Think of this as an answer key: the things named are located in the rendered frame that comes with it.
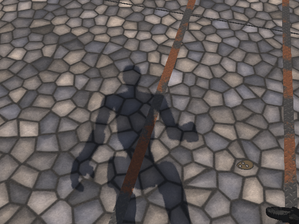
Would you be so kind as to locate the robot right hand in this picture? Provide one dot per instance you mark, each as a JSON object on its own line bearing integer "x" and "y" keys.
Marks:
{"x": 286, "y": 215}

